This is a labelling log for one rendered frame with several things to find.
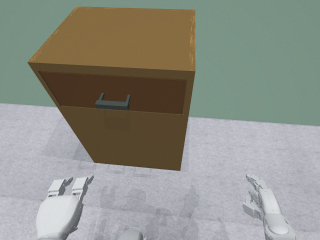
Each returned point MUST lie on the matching robot left thigh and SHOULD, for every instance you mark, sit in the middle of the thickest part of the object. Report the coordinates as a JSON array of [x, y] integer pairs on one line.
[[132, 235]]

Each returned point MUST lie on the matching right robot forearm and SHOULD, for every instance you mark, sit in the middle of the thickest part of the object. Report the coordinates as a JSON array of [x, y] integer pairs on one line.
[[277, 227]]

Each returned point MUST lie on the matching robot left shin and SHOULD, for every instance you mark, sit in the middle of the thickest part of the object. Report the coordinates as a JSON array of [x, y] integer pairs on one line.
[[135, 228]]

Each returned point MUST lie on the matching left robot hand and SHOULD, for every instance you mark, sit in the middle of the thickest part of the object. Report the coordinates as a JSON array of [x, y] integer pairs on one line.
[[59, 215]]

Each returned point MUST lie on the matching cabinet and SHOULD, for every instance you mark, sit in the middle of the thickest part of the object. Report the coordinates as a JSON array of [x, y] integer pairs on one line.
[[135, 42]]

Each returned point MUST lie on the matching drawer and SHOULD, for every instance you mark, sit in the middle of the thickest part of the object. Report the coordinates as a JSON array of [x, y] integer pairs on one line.
[[148, 94]]

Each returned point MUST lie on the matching handle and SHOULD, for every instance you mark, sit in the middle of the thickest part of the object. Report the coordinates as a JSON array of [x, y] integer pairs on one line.
[[112, 105]]

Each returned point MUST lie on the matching right robot hand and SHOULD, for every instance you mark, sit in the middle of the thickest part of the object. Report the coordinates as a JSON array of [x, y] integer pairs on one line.
[[265, 200]]

